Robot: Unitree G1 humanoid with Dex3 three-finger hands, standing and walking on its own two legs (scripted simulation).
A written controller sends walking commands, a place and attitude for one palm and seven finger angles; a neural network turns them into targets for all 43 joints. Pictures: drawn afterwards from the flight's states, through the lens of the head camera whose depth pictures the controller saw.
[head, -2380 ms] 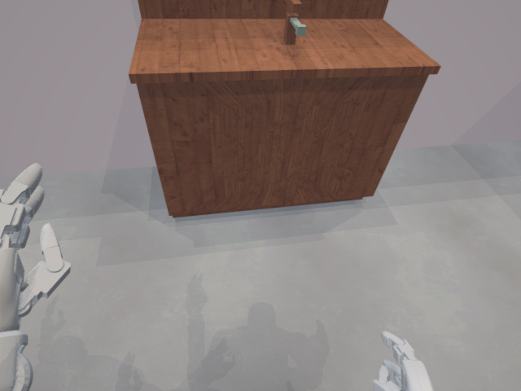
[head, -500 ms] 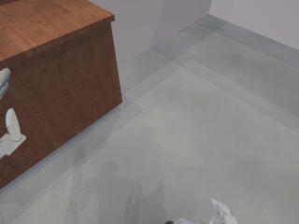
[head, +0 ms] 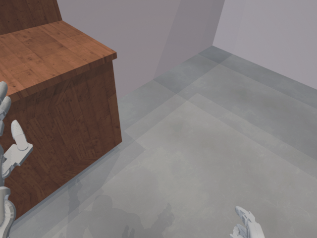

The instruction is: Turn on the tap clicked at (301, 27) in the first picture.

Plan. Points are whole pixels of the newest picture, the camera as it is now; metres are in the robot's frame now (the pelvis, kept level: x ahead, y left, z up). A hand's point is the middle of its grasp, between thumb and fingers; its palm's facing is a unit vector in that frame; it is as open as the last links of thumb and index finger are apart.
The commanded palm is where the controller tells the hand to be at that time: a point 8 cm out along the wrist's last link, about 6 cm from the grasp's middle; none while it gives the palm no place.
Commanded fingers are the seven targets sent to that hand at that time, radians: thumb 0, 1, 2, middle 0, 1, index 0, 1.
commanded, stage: turn to face it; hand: left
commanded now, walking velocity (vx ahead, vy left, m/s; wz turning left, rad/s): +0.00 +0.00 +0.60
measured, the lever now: out of the picture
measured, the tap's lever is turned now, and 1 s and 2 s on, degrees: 0 0 0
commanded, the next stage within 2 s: take the last steps up to it in 0.74 s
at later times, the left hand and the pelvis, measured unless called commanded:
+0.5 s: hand (30, 167) +0.20 +0.24 +0.16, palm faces +0.58 -0.70 -0.41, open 7.4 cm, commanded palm +0.12 +0.27 +0.20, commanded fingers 0.00 0.90 0.90 -0.20 -0.30 -0.20 -0.30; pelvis +0.04 -0.04 +0.02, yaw +16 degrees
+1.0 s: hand (7, 215) +0.12 +0.23 +0.18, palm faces +0.73 -0.55 -0.41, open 7.4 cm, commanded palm +0.05 +0.24 +0.20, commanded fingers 0.00 0.90 0.90 -0.20 -0.30 -0.20 -0.30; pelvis +0.03 -0.08 +0.01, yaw +25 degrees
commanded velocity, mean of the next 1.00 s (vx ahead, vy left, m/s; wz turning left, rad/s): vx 0.05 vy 0.01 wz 0.37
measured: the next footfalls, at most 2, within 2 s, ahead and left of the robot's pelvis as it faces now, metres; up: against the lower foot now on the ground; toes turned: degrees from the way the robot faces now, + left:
right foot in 0.22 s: +0.09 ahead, -0.15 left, +0.00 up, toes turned +0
left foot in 0.58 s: +0.04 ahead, +0.10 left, +0.00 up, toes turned +25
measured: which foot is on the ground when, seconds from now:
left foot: down 0.00-0.24, up 0.26-0.56, down 0.58-0.94, up 0.96-1.00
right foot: up 0.00-0.20, down 0.22-0.58, up 0.60-0.92, down 0.94-1.00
